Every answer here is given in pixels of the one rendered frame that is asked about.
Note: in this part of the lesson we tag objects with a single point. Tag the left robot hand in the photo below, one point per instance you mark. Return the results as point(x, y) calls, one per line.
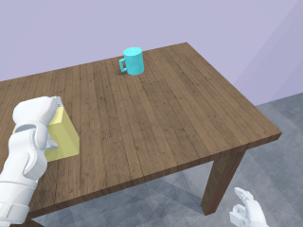
point(41, 109)

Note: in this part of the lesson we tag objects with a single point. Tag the sponge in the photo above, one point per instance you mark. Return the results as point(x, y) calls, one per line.
point(62, 132)

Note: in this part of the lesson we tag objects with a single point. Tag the right robot hand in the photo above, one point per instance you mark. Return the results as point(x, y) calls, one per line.
point(241, 216)

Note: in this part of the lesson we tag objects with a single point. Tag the table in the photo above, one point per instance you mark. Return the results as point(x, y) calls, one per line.
point(179, 113)

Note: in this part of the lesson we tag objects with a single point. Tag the left robot forearm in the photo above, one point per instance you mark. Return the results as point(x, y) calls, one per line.
point(22, 170)

